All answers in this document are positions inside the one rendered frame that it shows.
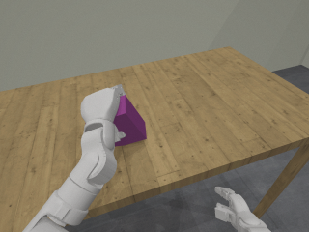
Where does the sponge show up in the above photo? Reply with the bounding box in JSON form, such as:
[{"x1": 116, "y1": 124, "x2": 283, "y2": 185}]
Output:
[{"x1": 85, "y1": 95, "x2": 147, "y2": 147}]

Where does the robot left forearm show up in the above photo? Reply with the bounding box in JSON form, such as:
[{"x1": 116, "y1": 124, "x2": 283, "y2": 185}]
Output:
[{"x1": 22, "y1": 119, "x2": 117, "y2": 232}]

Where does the robot left hand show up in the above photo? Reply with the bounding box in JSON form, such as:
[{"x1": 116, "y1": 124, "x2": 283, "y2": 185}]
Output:
[{"x1": 80, "y1": 84, "x2": 126, "y2": 143}]

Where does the table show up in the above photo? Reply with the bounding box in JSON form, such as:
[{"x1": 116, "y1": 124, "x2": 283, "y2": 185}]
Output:
[{"x1": 0, "y1": 46, "x2": 309, "y2": 232}]

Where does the robot right hand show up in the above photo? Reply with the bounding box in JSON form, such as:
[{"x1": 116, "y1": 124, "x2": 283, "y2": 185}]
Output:
[{"x1": 214, "y1": 187, "x2": 250, "y2": 230}]

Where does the robot left upper arm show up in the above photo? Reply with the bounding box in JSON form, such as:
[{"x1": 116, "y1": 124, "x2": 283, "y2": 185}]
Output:
[{"x1": 30, "y1": 217, "x2": 69, "y2": 232}]

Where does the robot right forearm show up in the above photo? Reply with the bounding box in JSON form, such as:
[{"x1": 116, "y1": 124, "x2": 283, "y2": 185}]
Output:
[{"x1": 236, "y1": 211, "x2": 271, "y2": 232}]

